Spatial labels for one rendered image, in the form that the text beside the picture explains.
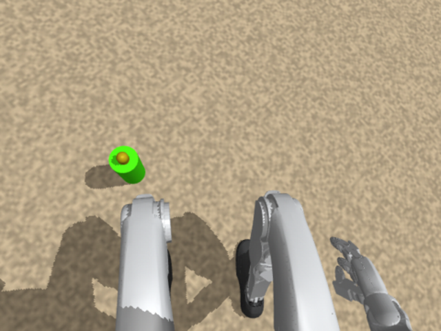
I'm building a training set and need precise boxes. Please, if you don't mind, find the right robot arm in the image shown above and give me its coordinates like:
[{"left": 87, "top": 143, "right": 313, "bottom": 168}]
[{"left": 363, "top": 293, "right": 412, "bottom": 331}]

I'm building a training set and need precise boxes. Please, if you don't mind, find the right robot foot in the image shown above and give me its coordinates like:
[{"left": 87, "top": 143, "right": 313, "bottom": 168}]
[{"left": 236, "top": 239, "right": 264, "bottom": 319}]

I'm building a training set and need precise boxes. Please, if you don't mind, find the bottle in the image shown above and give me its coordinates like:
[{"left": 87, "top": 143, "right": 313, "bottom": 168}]
[{"left": 109, "top": 146, "right": 145, "bottom": 184}]

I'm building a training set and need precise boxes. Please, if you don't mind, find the right robot hand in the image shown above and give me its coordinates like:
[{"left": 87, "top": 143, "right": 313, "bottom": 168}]
[{"left": 330, "top": 237, "right": 388, "bottom": 305}]

